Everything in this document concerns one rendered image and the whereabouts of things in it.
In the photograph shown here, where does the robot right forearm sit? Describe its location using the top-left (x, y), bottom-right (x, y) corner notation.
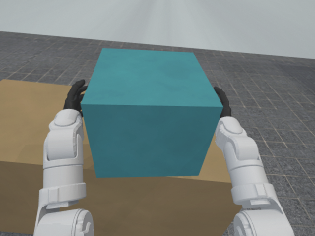
top-left (215, 116), bottom-right (295, 236)

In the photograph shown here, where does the carton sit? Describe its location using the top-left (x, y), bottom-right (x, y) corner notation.
top-left (80, 48), bottom-right (223, 178)

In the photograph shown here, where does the left robot upper arm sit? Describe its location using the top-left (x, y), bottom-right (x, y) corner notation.
top-left (34, 208), bottom-right (95, 236)

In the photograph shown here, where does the robot left forearm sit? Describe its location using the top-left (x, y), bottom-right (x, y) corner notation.
top-left (33, 109), bottom-right (87, 236)

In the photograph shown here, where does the left robot hand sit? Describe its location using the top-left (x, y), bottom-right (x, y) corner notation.
top-left (63, 79), bottom-right (88, 117)

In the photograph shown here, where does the right robot hand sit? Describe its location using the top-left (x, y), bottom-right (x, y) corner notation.
top-left (214, 86), bottom-right (232, 118)

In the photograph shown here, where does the right robot upper arm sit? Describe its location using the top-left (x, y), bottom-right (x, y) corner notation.
top-left (233, 209), bottom-right (293, 236)

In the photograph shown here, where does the pedestal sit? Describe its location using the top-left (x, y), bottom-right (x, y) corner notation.
top-left (0, 79), bottom-right (243, 236)

